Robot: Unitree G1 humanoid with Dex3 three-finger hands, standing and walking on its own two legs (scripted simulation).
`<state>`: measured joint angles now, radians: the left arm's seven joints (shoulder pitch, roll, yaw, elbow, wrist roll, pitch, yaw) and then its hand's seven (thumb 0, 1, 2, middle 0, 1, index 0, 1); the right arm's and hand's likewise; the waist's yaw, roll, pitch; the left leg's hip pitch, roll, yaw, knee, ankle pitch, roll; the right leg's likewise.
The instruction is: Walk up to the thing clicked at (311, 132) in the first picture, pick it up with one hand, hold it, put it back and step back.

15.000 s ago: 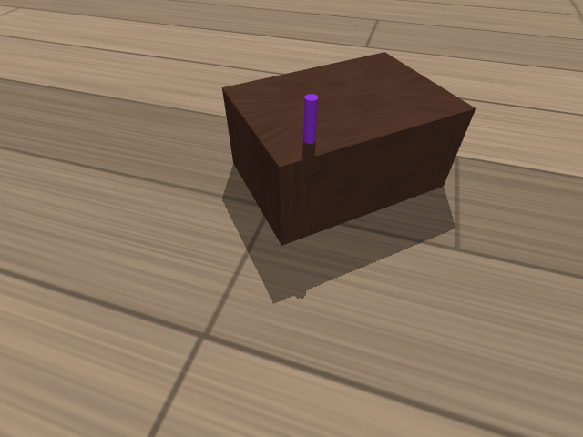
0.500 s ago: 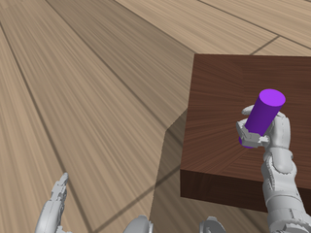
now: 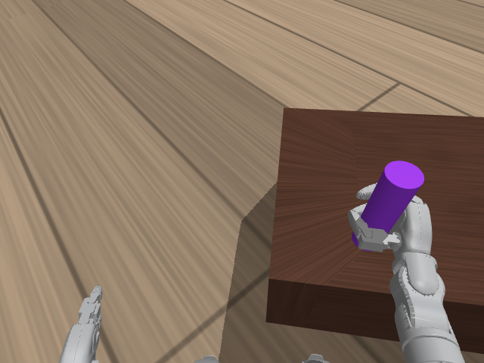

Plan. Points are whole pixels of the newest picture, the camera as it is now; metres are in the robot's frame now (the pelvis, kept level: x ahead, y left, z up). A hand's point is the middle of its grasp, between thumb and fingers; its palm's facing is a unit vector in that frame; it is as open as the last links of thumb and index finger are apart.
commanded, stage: lift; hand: right
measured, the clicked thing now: (382, 211) +0.36 -0.18 +0.07
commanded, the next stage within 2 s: hold in 0.38 s
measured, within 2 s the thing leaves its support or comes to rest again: neither
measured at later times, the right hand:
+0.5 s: hand (379, 221) +0.34 -0.17 +0.07, palm faces +0.13 +0.99 +0.00, open 6.5 cm
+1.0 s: hand (385, 224) +0.33 -0.17 +0.09, palm faces +0.13 +0.99 +0.00, open 6.5 cm
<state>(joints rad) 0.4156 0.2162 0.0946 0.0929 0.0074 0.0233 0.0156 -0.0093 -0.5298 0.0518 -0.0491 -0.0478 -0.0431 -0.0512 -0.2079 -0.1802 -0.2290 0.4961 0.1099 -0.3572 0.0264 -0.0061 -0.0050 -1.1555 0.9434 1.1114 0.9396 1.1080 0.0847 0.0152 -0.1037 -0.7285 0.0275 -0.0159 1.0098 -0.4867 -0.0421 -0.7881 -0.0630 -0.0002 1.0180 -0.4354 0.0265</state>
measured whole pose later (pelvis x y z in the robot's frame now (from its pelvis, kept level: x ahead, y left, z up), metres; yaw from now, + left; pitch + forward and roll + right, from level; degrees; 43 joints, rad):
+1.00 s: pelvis +0.00 +0.00 +0.03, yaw +0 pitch +6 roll +0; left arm 0.35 0.21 0.11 0.29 -0.01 0.00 0.04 -0.01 -0.52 0.05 -0.05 -0.06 -0.05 -0.06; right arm -0.09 -0.17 -0.16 0.37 0.15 -0.29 0.02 -0.01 -0.01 -1.15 0.94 1.11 0.94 1.11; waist 0.04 0.00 -0.07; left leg -0.53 0.04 -0.02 0.85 -0.42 -0.05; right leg -0.58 -0.05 -0.01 0.85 -0.37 0.02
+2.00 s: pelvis +0.00 +0.00 +0.03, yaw +0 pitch +5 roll +0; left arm 0.32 0.20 0.09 0.35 -0.01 -0.04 0.05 -0.01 -0.52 0.05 -0.06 -0.06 -0.06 -0.06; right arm -0.12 -0.17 -0.17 0.43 0.15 -0.32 0.03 -0.01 -0.01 -1.15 0.94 1.11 0.94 1.11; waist 0.04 0.01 -0.06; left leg -0.51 0.04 -0.02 0.82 -0.41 -0.04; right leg -0.56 -0.05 -0.01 0.82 -0.35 0.03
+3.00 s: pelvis +0.00 +0.00 +0.03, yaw +0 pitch +5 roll +0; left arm 0.33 0.20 0.09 0.35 -0.01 -0.04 0.04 -0.01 -0.53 0.05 -0.05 -0.06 -0.05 -0.06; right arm -0.10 -0.17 -0.16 0.42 0.15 -0.34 0.03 -0.01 -0.01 -1.15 0.94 1.11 0.94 1.11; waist 0.04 0.01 -0.06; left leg -0.50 0.04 -0.02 0.82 -0.40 -0.04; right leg -0.55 -0.05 -0.01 0.81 -0.35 0.03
